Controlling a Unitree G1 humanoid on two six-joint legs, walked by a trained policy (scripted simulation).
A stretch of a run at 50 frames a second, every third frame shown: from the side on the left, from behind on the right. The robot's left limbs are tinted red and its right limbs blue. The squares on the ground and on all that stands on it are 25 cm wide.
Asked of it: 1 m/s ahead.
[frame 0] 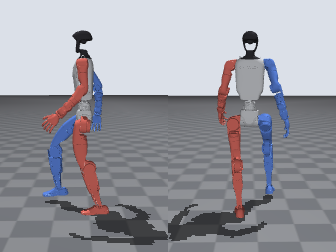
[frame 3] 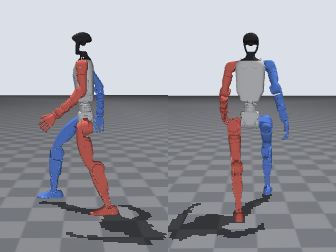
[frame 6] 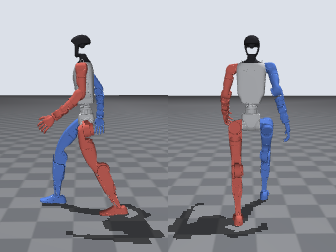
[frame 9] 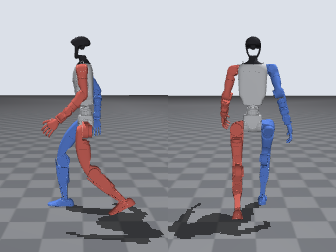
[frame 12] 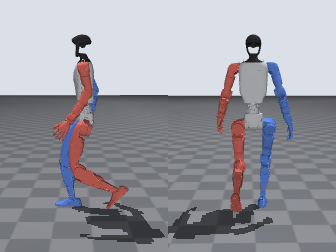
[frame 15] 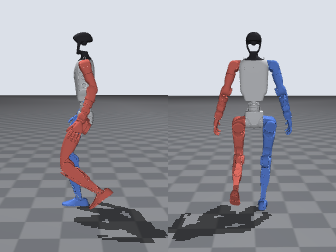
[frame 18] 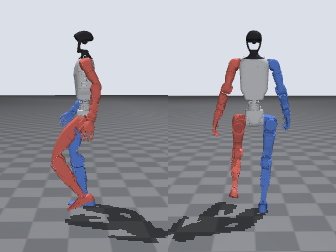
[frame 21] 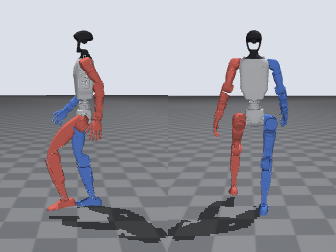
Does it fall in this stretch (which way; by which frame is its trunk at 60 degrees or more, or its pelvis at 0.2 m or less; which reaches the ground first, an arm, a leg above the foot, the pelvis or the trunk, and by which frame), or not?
no
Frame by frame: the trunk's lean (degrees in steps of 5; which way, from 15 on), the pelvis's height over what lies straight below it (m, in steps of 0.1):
0: 0, 0.8
3: 5, 0.8
6: 5, 0.7
9: 5, 0.7
12: 5, 0.8
15: 0, 0.8
18: 0, 0.8
21: 0, 0.8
